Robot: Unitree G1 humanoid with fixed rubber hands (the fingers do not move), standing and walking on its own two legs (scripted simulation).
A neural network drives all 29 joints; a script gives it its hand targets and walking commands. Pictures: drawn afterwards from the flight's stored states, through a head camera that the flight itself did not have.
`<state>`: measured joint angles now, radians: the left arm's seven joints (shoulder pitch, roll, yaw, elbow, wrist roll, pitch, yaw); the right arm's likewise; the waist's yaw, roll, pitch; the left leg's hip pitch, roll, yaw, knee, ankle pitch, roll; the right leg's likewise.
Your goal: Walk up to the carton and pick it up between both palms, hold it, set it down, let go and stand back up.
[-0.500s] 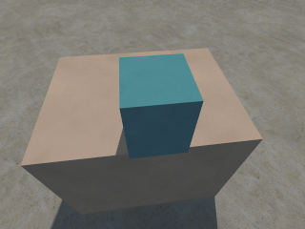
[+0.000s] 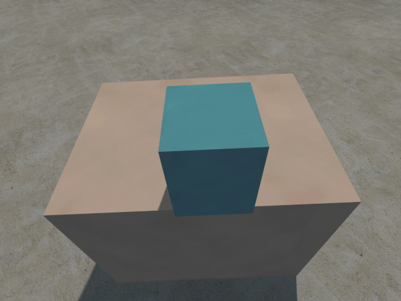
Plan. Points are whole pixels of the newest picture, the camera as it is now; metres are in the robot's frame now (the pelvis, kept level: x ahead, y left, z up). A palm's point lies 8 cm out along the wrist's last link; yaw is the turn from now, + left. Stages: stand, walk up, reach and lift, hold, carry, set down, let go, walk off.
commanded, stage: walk up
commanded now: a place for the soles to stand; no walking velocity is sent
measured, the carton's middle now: (211, 151) +0.46 +0.01 +0.03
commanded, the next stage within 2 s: reach and lift in 1.26 s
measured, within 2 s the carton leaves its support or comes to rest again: neither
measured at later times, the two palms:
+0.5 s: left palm out of the picture +0.00 +0.28 -0.14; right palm out of the picture +0.02 -0.25 -0.13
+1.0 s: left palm out of the picture +0.02 +0.27 -0.14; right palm out of the picture +0.08 -0.26 -0.13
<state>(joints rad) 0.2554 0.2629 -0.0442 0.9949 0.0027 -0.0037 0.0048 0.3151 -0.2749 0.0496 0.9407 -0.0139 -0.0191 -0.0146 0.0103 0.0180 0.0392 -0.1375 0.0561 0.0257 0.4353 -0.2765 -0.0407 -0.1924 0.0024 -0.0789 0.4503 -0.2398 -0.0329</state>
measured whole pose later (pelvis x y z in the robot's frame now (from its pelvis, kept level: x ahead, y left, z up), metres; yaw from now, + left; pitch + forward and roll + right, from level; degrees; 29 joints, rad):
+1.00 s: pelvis +0.01 -0.01 -0.01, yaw +8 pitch -1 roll -1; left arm 0.23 0.31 -0.03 0.95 0.03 0.05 0.00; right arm 0.35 -0.27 0.04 0.87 -0.02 -0.01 -0.06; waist 0.00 0.01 0.03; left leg -0.23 0.04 -0.09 0.61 -0.36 -0.05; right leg -0.20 -0.03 -0.21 0.57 -0.35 -0.03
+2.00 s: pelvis +0.04 +0.02 -0.01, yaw +9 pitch +4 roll +0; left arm 0.06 0.16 0.04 0.43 0.00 0.44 -0.03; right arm 0.11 -0.25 -0.06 0.57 0.00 0.11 0.05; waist -0.02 0.03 -0.04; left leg -0.24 0.00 -0.02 0.51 -0.34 -0.01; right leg -0.22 -0.07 -0.17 0.51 -0.35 0.01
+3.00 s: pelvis -0.01 +0.01 +0.00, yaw +8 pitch +1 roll +0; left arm -0.10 0.11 -0.13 0.43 -0.11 0.08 0.13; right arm -0.02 -0.25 -0.15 0.51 0.07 -0.08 0.07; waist 0.00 0.03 -0.02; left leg -0.25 0.02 0.01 0.47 -0.24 -0.01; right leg -0.23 -0.06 -0.16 0.46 -0.24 -0.01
